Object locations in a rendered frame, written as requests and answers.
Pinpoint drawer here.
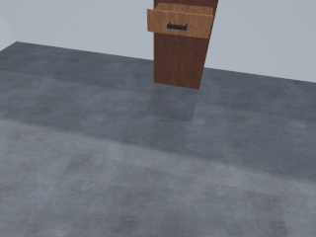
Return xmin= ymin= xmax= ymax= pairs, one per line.
xmin=146 ymin=3 xmax=213 ymax=39

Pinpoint cabinet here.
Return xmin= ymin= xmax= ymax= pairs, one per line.
xmin=153 ymin=0 xmax=218 ymax=90

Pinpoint handle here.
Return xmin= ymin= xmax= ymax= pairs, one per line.
xmin=167 ymin=22 xmax=188 ymax=31

